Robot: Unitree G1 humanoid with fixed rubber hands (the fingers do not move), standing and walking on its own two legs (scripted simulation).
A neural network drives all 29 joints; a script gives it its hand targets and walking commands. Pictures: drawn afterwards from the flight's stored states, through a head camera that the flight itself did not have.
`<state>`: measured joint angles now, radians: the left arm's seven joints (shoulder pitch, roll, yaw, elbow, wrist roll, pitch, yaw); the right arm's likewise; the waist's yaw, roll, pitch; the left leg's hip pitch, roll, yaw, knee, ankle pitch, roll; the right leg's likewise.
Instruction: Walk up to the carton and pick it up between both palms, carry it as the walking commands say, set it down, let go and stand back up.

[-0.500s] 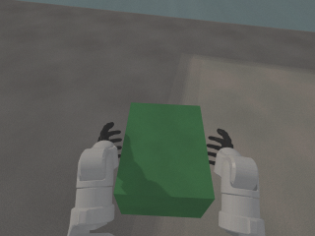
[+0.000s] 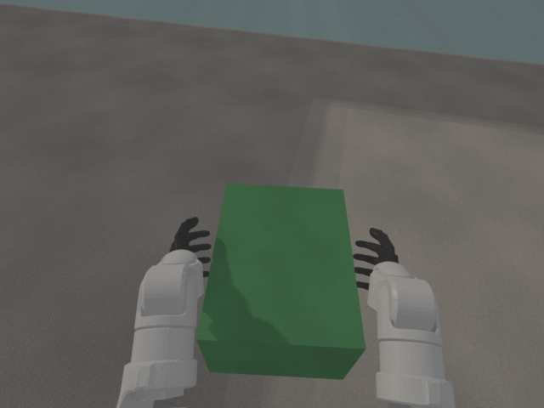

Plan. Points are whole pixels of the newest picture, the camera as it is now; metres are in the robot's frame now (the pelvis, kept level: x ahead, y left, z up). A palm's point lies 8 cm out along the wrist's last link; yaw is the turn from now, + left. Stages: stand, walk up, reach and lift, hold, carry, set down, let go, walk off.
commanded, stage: carry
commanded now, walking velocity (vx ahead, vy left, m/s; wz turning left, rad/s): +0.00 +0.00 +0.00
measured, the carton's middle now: (280, 274) +0.34 +0.01 -0.01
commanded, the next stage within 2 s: hold in 1.74 s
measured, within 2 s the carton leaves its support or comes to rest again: neither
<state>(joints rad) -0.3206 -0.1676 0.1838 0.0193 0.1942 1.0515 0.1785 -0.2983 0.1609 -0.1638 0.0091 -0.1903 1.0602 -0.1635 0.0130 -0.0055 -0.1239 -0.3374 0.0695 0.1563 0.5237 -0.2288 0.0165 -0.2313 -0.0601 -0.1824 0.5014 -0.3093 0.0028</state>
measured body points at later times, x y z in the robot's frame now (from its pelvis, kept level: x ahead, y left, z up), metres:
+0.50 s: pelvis -0.02 -0.01 +0.00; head -0.05 +0.00 +0.45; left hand +0.27 +0.15 +0.06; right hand +0.27 -0.16 +0.06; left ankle +0.03 +0.11 -0.74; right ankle -0.03 -0.11 -0.74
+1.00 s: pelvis -0.02 -0.01 +0.00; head -0.04 -0.01 +0.45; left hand +0.27 +0.14 +0.05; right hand +0.27 -0.16 +0.05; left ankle +0.03 +0.11 -0.74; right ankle -0.03 -0.11 -0.74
